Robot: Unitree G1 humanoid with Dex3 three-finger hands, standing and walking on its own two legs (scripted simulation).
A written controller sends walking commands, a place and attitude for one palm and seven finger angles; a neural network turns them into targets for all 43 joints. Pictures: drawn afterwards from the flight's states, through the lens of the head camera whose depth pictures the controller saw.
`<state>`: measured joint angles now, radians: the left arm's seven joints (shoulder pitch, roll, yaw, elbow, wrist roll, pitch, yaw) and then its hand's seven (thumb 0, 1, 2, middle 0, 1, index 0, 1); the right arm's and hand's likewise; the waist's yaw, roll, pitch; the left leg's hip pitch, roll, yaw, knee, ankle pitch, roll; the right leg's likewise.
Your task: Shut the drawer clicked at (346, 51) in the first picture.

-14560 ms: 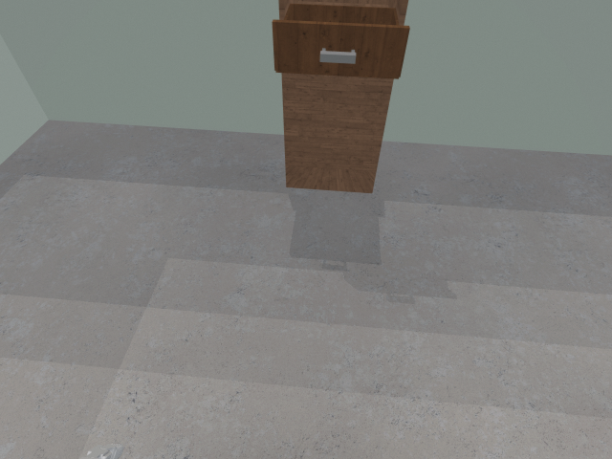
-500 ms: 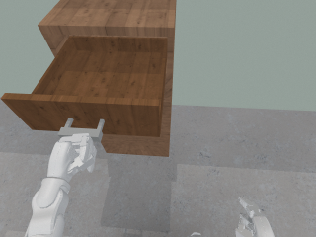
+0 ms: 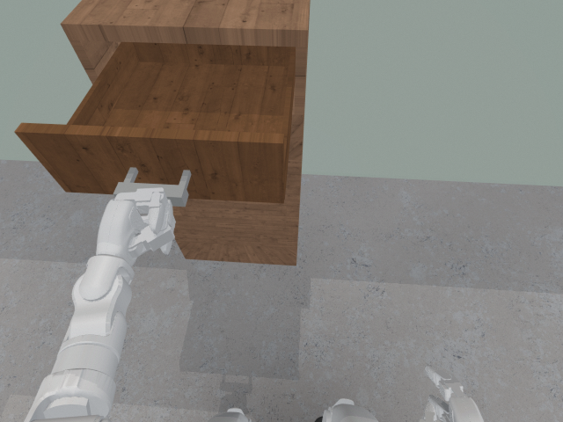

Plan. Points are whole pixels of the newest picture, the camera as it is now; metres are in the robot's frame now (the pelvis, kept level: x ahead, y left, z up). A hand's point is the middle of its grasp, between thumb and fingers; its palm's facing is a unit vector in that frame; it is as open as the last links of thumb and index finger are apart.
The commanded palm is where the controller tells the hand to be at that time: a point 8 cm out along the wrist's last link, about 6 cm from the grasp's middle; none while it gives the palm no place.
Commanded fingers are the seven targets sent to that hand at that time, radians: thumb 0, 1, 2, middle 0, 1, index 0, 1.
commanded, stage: push the drawer shut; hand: left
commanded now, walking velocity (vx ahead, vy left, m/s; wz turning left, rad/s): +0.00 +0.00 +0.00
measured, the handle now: (155, 184) +0.44 +0.21 +0.07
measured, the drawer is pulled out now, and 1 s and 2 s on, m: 0.24 0.11 0.00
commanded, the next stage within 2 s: none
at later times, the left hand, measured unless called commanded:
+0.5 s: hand (178, 191) +0.43 +0.18 +0.06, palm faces -0.05 -1.00 -0.04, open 2.9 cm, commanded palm +0.42 +0.22 +0.07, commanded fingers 0.00 0.90 0.90 -1.40 -1.60 -1.40 -1.60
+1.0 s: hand (192, 159) +0.50 +0.17 +0.06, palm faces -0.04 -1.00 -0.04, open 2.9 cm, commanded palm +0.49 +0.21 +0.07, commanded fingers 0.00 0.90 0.90 -1.40 -1.60 -1.40 -1.60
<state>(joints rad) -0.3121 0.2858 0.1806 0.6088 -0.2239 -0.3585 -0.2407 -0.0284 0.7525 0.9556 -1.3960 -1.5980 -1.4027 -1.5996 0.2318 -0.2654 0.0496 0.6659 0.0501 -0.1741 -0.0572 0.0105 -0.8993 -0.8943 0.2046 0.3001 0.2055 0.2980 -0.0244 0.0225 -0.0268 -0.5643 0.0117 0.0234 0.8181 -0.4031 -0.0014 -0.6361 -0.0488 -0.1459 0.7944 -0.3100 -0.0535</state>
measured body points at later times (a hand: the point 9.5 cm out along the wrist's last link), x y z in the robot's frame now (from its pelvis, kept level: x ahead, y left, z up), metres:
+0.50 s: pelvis +0.00 +0.01 +0.00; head +0.08 +0.01 +0.44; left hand +0.43 +0.23 +0.07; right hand +0.08 -0.25 -0.12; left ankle +0.00 +0.12 -0.70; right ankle +0.06 -0.09 -0.70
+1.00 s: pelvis +0.01 +0.01 -0.01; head +0.12 +0.01 +0.42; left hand +0.49 +0.22 +0.07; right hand +0.03 -0.25 -0.13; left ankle +0.00 +0.12 -0.70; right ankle +0.06 -0.09 -0.70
